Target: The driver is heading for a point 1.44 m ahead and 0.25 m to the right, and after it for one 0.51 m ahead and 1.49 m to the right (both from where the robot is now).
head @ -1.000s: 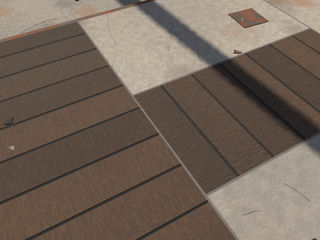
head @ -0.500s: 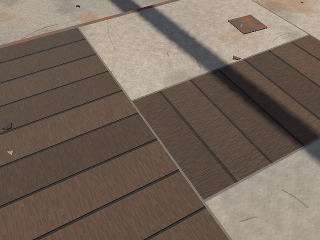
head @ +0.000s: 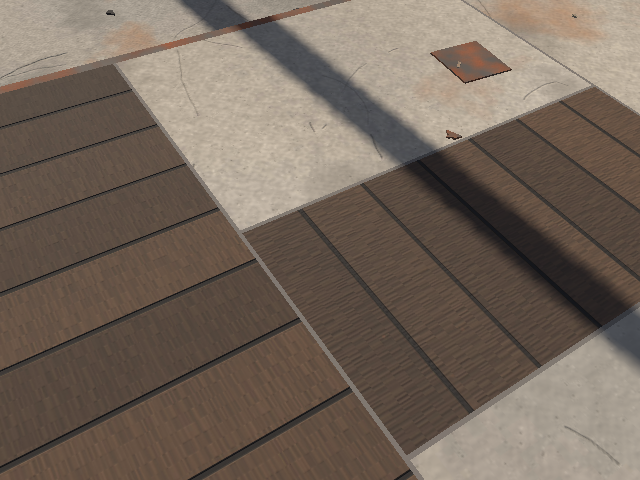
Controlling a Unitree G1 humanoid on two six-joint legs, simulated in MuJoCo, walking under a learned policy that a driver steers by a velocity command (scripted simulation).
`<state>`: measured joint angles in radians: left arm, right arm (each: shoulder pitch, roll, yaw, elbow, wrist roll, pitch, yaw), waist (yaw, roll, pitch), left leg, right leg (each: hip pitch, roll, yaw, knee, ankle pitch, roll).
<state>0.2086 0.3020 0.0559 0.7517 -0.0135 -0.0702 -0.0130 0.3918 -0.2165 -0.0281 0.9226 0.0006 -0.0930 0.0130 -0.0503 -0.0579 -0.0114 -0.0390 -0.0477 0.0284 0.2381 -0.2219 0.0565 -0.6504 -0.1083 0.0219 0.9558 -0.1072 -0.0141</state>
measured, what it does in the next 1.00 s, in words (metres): walks ahead: right foot, then left foot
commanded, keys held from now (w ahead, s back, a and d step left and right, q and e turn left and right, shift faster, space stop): w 1.00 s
